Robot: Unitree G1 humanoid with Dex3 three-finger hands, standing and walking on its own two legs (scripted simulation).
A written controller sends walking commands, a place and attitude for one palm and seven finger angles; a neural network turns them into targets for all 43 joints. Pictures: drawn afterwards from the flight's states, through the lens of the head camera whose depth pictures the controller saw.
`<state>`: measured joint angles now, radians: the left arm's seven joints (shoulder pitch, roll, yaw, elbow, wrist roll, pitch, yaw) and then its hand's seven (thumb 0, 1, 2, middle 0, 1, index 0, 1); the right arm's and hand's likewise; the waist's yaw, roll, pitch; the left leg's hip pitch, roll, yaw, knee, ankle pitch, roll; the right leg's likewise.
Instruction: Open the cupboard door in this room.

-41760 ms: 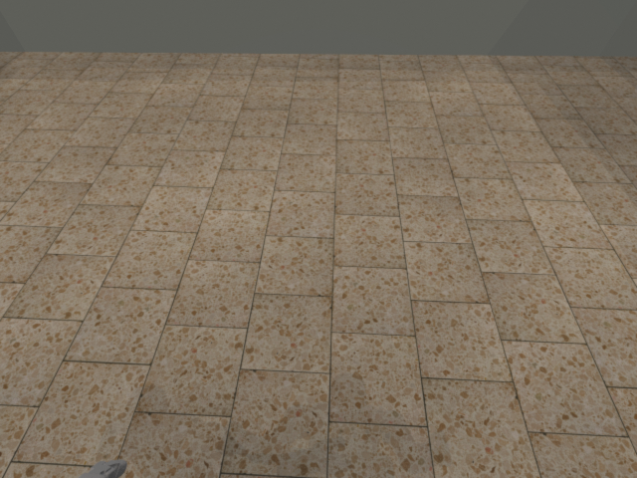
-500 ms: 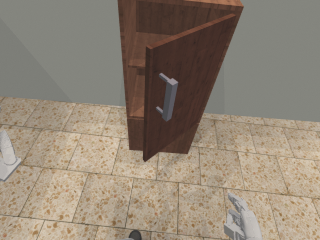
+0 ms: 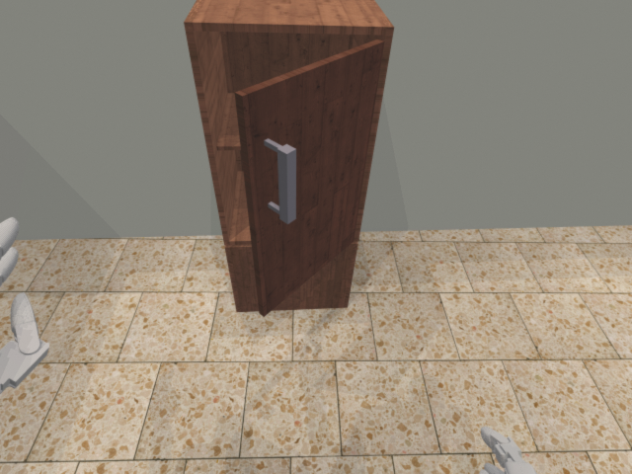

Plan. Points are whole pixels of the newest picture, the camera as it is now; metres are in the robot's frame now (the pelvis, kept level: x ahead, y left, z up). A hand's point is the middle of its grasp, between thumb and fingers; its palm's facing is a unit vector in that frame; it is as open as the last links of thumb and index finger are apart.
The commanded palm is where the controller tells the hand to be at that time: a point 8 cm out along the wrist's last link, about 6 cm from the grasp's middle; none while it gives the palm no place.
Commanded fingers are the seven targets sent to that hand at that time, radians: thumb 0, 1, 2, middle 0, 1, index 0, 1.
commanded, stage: stop stepping back and stand still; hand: left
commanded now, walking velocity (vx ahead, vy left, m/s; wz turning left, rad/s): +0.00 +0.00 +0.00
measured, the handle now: (279, 181) +0.60 +0.08 +0.05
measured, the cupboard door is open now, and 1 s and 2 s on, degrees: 44 44 44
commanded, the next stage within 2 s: let the arm hang, fingers relaxed in 0.46 s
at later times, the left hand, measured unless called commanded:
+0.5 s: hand (4, 386) +0.17 +0.28 +0.15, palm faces +0.43 -0.79 -0.44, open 7.4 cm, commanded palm +0.12 +0.31 +0.18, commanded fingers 0.00 0.90 0.90 -0.20 -0.30 -0.20 -0.30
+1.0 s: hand out of the picture -0.08 +0.16 -0.18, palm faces +0.07 -0.99 -0.12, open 7.3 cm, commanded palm none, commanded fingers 0.00 0.90 0.90 -0.20 -0.30 -0.20 -0.30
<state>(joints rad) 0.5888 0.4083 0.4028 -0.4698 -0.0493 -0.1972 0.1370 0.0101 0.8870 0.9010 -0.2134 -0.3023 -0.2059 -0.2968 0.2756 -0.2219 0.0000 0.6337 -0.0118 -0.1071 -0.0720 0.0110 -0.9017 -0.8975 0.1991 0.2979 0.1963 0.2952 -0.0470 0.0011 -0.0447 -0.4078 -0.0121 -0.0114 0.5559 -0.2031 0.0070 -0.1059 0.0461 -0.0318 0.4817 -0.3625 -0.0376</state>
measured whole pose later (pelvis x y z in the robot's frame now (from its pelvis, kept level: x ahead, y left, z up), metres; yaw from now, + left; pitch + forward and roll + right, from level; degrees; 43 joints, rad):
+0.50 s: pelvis -0.02 +0.01 +0.00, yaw +0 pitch -2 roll -2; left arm 0.56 0.38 0.38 -0.43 -0.04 -0.19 0.14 0.01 0.88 0.90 -0.22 -0.30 -0.21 -0.30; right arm 0.22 -0.20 0.02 0.67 -0.01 -0.13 -0.08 0.01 -0.90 -0.90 0.20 0.30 0.20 0.30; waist 0.03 0.03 0.00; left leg -0.34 -0.01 -0.04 0.51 -0.14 0.02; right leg -0.10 0.06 -0.02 0.43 -0.30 -0.02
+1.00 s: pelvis -0.02 +0.00 +0.00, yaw +2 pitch -1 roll -1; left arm 0.35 0.16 0.00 1.13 0.01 0.03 0.00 0.01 0.92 0.90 -0.21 -0.30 -0.20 -0.29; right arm 0.25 -0.24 0.01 1.10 -0.02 0.04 -0.03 0.01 -0.90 -0.90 0.20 0.30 0.20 0.29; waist 0.01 -0.03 0.08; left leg -0.32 -0.04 -0.07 0.45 -0.10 0.02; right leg -0.10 0.03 -0.06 0.44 -0.31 -0.03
